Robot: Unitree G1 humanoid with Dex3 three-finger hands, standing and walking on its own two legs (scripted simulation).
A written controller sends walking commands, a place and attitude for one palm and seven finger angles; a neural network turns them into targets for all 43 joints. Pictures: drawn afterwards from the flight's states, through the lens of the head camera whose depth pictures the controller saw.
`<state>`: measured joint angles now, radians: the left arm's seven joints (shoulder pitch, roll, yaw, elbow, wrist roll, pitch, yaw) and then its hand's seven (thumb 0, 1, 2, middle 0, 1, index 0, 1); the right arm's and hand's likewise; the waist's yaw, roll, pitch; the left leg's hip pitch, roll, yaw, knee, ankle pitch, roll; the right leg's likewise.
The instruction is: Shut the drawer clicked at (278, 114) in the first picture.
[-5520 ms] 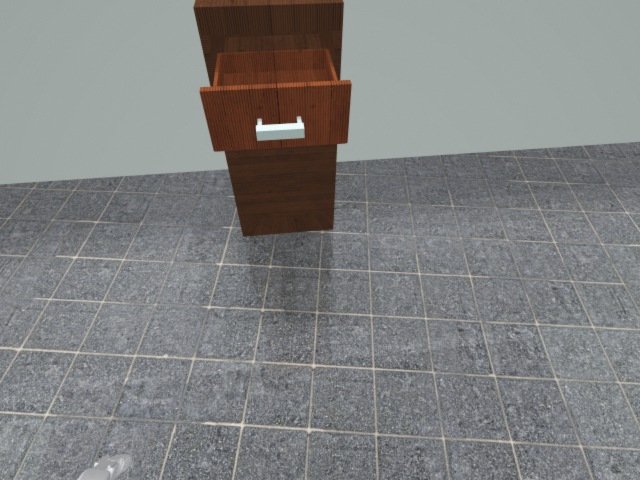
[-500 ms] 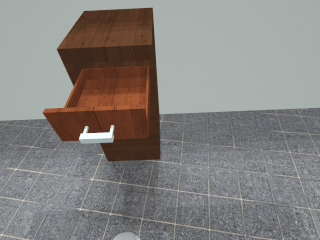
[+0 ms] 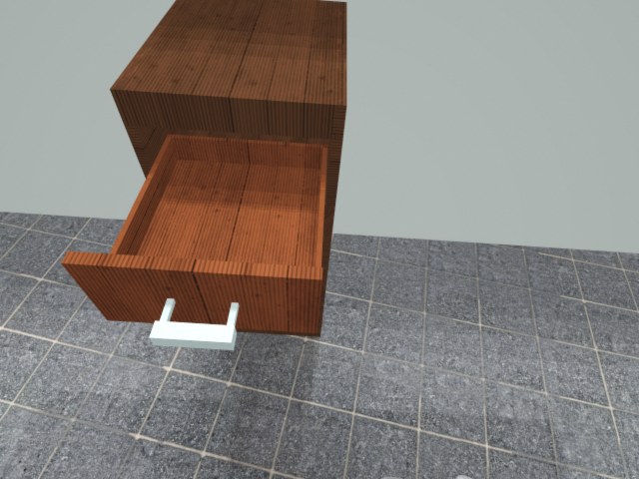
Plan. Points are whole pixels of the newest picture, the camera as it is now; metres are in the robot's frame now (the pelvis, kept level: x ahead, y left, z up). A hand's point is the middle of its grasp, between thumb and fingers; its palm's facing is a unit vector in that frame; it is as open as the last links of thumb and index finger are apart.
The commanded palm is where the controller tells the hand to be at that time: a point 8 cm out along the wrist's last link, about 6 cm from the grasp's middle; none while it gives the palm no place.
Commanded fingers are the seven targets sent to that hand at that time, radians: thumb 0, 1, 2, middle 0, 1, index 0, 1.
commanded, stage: come to a stop and stand still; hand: left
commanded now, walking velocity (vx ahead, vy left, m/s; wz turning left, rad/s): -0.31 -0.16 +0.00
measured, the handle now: (198, 321) +0.31 +0.21 -0.03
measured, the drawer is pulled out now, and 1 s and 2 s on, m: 0.30 0.30 0.30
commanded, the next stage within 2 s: look again from close up in 1.72 s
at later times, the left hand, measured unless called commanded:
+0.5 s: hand out of the picture +0.05 +0.12 -0.14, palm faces +0.06 -0.95 -0.30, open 7.3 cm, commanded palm none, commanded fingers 0.00 0.90 0.90 -0.20 -0.30 -0.20 -0.30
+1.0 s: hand out of the picture -0.07 +0.16 -0.17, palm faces +0.10 -0.98 -0.17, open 7.3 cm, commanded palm none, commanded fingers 0.00 0.90 0.90 -0.20 -0.30 -0.20 -0.30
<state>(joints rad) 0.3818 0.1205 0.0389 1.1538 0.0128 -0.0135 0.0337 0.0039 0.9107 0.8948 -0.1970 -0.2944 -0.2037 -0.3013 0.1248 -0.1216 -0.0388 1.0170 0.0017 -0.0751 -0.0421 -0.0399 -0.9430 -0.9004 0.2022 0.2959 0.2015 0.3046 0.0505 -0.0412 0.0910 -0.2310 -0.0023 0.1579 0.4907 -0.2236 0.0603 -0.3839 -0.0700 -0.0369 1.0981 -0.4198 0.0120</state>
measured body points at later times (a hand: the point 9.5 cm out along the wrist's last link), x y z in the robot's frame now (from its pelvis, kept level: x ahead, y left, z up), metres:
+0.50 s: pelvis -0.01 -0.07 +0.01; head +0.02 -0.12 +0.45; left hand +0.05 +0.17 -0.12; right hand +0.02 -0.31 -0.17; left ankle -0.05 +0.08 -0.65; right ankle +0.01 -0.16 -0.74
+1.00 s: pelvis -0.04 -0.02 +0.01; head -0.05 +0.00 +0.46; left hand -0.07 +0.21 -0.16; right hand -0.04 -0.24 -0.14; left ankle -0.09 +0.08 -0.74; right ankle -0.03 -0.15 -0.68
